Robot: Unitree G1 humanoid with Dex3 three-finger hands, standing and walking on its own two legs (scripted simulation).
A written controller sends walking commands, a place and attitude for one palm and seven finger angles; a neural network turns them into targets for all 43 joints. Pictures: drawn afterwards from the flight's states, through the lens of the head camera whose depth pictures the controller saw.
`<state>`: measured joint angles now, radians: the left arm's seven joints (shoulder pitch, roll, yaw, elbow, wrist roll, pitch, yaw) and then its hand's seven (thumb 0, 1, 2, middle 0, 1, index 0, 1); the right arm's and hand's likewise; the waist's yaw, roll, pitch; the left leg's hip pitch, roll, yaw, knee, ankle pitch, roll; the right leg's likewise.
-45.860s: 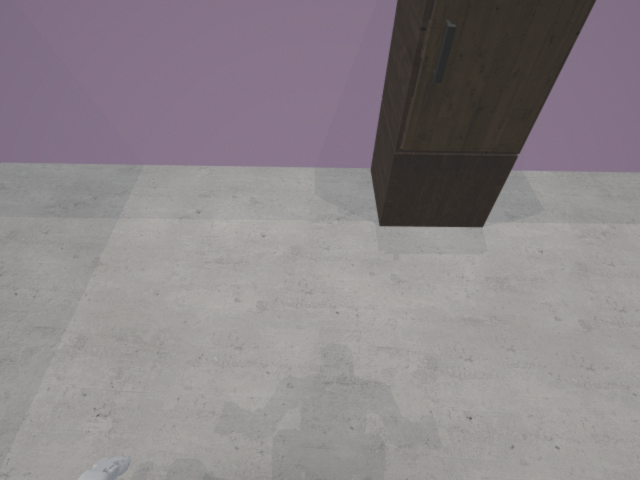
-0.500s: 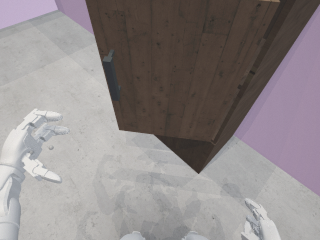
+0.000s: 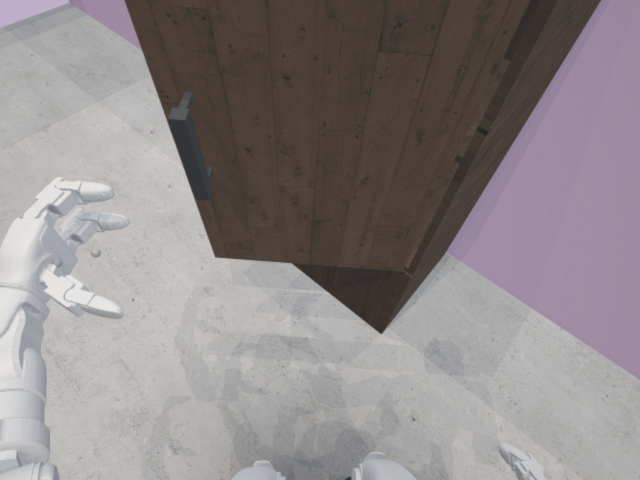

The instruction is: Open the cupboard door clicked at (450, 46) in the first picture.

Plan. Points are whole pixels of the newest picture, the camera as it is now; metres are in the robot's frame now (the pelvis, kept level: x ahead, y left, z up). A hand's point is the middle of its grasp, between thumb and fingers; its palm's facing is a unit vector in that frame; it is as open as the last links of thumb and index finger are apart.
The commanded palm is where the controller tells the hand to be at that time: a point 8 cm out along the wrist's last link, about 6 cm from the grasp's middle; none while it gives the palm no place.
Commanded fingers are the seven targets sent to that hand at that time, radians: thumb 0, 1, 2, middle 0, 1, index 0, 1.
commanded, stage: move the hooked fingers beside the handle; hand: left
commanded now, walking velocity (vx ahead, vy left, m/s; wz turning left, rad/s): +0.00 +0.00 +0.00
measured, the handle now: (196, 149) +0.54 +0.19 +0.06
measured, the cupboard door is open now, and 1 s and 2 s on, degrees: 37 37 37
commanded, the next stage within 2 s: slide the fingers in behind the handle in 1.78 s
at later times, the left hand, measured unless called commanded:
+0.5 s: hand (124, 200) +0.44 +0.26 +0.06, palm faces -0.04 -1.00 -0.02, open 14.0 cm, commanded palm +0.42 +0.31 +0.06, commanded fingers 0.00 -0.50 0.30 -0.30 -1.20 -0.30 -1.20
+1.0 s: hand (137, 163) +0.50 +0.26 +0.07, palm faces -0.04 -1.00 -0.01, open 14.0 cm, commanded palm +0.48 +0.30 +0.06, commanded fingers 0.00 -0.50 0.30 -0.30 -1.20 -0.30 -1.20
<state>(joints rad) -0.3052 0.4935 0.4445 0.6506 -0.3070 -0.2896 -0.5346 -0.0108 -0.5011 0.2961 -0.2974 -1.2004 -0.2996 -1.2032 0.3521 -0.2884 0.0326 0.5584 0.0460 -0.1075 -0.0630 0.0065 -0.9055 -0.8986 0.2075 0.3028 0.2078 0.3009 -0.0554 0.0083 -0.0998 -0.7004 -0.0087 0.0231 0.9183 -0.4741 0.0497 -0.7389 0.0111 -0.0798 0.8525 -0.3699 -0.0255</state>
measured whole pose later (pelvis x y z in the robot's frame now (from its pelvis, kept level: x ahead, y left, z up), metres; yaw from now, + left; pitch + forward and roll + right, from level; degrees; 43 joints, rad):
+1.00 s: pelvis +0.00 +0.01 -0.02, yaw -2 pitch +22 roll -4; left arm -0.90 0.72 0.48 1.20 -0.14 -0.35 -0.50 -0.01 -0.50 0.30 -0.30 -1.20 -0.30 -1.20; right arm 0.41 -0.29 0.06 0.59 0.02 0.07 -0.04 0.00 -0.91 -0.90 0.21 0.30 0.21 0.30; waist -0.18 0.01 -0.08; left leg -0.90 0.01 0.02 1.01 -0.50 0.06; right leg -0.93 0.03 -0.08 0.90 -0.37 -0.02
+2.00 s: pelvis +0.00 +0.02 -0.02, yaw -2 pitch +22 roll -5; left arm -0.84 0.68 0.45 1.15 -0.15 -0.35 -0.49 -0.01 -0.50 0.30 -0.30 -1.20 -0.30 -1.20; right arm 0.41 -0.28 0.06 0.57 0.01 0.10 -0.03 0.00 -0.91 -0.90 0.21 0.30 0.21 0.30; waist -0.17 0.01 -0.10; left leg -0.91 0.01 0.02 1.03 -0.51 0.07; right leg -0.92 0.03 -0.08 0.90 -0.36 0.00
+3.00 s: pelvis +0.00 +0.00 -0.02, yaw -2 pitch +21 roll -3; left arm -0.82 0.50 0.37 1.09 -0.13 -0.40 -0.31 -0.01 -0.50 0.30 -0.30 -1.20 -0.30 -1.20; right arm 0.39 -0.27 0.04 0.58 0.01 0.08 -0.01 0.00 -0.91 -0.90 0.21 0.30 0.21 0.30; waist -0.16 0.01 -0.10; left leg -0.87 0.01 0.03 1.01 -0.50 0.05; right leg -0.90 0.03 -0.07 0.92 -0.38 -0.03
